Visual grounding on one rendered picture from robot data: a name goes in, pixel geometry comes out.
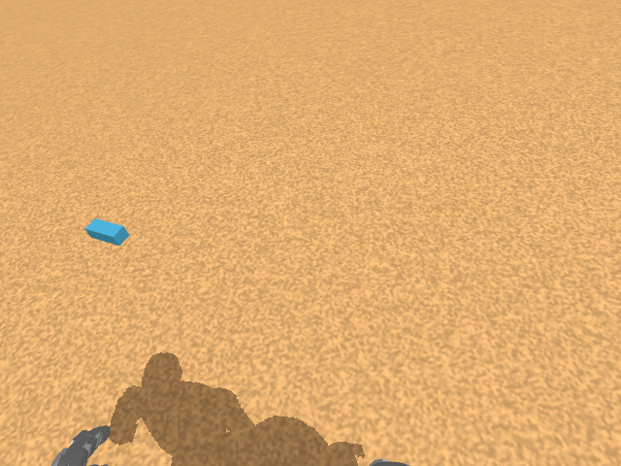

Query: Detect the carton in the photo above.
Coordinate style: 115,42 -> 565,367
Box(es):
85,218 -> 129,246

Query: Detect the left robot hand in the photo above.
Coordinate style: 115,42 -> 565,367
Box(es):
51,425 -> 111,466

